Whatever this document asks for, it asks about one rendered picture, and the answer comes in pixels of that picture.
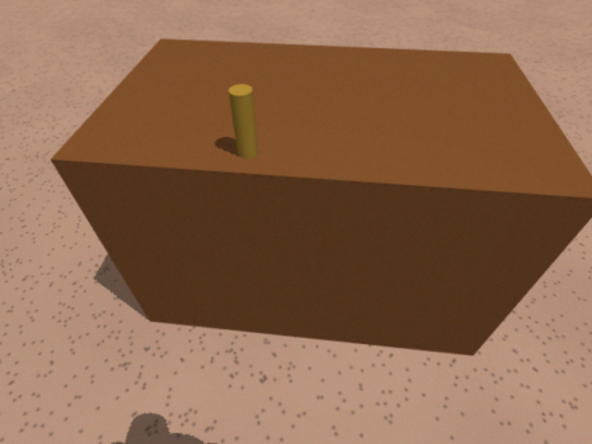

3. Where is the can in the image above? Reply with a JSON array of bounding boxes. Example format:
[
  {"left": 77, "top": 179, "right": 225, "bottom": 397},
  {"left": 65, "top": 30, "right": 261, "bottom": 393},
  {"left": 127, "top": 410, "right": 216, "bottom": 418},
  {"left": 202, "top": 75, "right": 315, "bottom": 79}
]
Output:
[{"left": 228, "top": 84, "right": 258, "bottom": 159}]

